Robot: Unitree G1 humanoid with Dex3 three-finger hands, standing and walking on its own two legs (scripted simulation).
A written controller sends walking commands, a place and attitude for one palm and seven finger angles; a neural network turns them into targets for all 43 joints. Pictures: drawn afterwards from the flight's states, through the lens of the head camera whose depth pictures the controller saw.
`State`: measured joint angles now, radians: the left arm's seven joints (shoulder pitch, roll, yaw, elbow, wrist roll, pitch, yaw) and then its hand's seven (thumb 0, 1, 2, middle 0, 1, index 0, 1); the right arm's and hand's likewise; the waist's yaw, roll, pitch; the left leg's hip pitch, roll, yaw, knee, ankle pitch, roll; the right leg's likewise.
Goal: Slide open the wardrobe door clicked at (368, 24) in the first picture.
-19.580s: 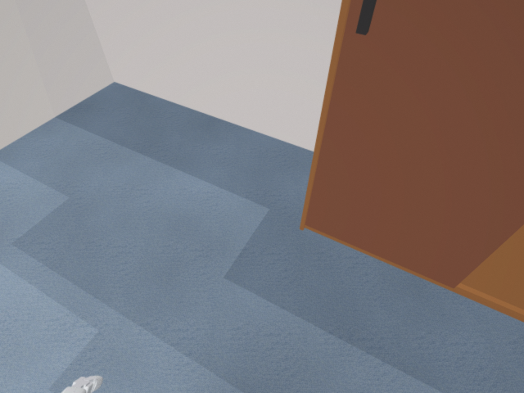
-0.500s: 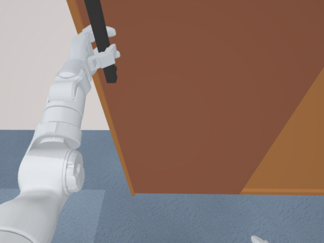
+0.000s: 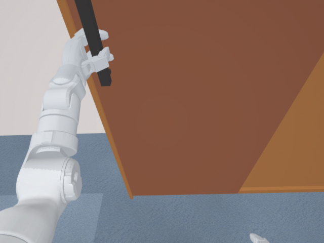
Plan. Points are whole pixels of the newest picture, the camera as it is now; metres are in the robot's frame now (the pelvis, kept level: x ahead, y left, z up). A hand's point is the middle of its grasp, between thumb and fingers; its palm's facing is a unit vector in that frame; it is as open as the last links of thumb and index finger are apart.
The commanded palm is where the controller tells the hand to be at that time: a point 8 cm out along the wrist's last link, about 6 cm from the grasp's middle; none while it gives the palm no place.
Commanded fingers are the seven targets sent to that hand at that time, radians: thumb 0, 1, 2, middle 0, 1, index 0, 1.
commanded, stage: grip the handle and tug to test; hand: left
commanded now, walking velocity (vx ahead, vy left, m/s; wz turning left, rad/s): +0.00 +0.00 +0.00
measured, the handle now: (97, 42) +0.51 +0.16 +0.27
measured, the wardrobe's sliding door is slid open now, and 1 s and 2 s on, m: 0.00 0.00 0.04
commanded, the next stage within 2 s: tug the door sideways, standing still in 0.02 s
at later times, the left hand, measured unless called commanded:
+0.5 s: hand (104, 58) +0.46 +0.14 +0.25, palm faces +0.09 -1.00 -0.02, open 6.0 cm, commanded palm +0.44 +0.15 +0.25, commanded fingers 0.00 0.90 0.90 -0.45 -1.40 -0.45 -1.40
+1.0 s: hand (106, 59) +0.46 +0.13 +0.25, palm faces +0.11 -0.99 -0.06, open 6.1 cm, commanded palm +0.43 +0.13 +0.25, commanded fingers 0.00 0.90 0.90 -0.45 -1.40 -0.45 -1.40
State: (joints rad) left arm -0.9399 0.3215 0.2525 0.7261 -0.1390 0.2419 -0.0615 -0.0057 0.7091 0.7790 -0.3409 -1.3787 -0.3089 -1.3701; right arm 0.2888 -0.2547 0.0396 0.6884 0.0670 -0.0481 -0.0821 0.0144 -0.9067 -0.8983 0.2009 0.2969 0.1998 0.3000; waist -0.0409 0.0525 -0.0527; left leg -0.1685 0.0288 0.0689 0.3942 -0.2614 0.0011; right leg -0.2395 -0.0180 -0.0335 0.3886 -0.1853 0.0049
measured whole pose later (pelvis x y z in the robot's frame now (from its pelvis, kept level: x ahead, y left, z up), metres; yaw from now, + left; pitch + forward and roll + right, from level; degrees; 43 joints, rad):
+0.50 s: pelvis +0.01 +0.00 +0.00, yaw +3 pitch +3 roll -1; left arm -1.01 0.22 0.15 0.69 -0.14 0.34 0.03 0.00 0.70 0.83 -0.34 -1.37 -0.32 -1.39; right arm 0.21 -0.23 0.04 0.70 0.05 -0.02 -0.08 0.01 -0.91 -0.90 0.20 0.30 0.20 0.30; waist 0.02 0.05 -0.06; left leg -0.19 0.01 0.02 0.43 -0.29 0.01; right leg -0.23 -0.04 -0.08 0.41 -0.22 0.01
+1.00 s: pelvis +0.00 +0.01 +0.00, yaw +4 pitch +3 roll +0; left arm -1.07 0.20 0.08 0.77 -0.16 0.28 0.08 -0.01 0.74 0.81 -0.31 -1.39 -0.22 -1.40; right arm 0.27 -0.23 0.04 0.78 0.05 -0.10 -0.07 0.01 -0.91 -0.90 0.20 0.30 0.20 0.30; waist 0.03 0.04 -0.05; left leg -0.22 0.00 0.00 0.46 -0.29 0.01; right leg -0.26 -0.06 -0.10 0.45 -0.23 0.02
